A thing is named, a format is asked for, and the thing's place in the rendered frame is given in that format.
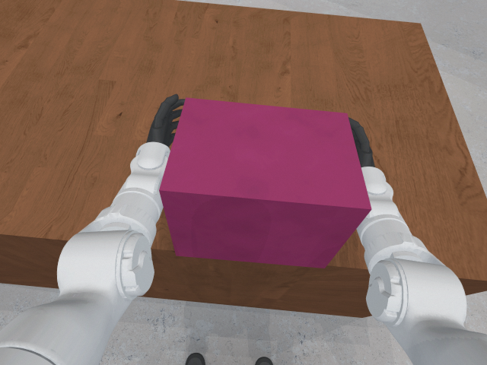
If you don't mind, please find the robot left hand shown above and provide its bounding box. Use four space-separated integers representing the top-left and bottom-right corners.
146 94 185 147

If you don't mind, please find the robot left forearm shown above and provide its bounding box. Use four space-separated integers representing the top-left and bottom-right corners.
57 142 170 290

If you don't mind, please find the carton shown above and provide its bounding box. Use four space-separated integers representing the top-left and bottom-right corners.
159 97 372 268

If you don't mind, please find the robot right hand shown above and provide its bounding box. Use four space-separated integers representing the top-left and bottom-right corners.
349 118 375 167

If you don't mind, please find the right robot upper arm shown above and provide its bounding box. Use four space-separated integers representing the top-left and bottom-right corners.
366 258 487 365

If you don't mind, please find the pedestal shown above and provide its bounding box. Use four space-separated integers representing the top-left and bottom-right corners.
0 0 487 318

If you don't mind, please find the robot right forearm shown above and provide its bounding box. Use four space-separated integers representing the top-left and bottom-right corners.
357 167 466 323

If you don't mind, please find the left robot upper arm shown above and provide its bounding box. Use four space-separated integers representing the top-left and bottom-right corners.
0 230 154 365

